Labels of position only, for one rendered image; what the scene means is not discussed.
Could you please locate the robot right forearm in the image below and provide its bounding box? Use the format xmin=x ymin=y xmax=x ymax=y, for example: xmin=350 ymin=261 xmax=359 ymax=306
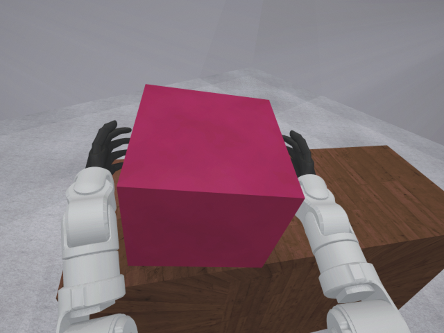
xmin=295 ymin=174 xmax=411 ymax=333

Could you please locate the pedestal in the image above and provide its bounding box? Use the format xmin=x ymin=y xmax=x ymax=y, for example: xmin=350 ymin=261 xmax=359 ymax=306
xmin=56 ymin=145 xmax=444 ymax=333

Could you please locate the robot left hand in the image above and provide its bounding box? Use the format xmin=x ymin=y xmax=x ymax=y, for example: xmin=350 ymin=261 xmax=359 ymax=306
xmin=85 ymin=120 xmax=132 ymax=175

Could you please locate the carton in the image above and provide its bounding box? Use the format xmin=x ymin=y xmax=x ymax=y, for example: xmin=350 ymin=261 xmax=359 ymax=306
xmin=117 ymin=84 xmax=305 ymax=268

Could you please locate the robot right hand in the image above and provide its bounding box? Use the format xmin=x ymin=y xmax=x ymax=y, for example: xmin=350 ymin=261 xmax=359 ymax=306
xmin=282 ymin=130 xmax=316 ymax=178

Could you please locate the robot right upper arm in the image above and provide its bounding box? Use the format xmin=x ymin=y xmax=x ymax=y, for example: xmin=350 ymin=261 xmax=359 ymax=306
xmin=327 ymin=299 xmax=409 ymax=333

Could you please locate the robot left upper arm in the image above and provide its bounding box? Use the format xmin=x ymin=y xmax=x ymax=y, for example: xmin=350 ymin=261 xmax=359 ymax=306
xmin=63 ymin=314 xmax=138 ymax=333

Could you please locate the robot left forearm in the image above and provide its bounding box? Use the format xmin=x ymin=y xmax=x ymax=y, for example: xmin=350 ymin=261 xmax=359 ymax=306
xmin=56 ymin=166 xmax=126 ymax=333

